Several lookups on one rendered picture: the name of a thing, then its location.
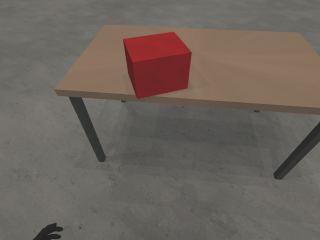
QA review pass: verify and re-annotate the table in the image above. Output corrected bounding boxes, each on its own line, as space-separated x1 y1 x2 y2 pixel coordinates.
54 25 320 180

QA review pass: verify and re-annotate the carton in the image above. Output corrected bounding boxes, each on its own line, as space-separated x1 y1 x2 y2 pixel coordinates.
123 32 192 99

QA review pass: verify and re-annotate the left robot hand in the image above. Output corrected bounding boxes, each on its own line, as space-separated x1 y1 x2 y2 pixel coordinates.
33 223 63 240

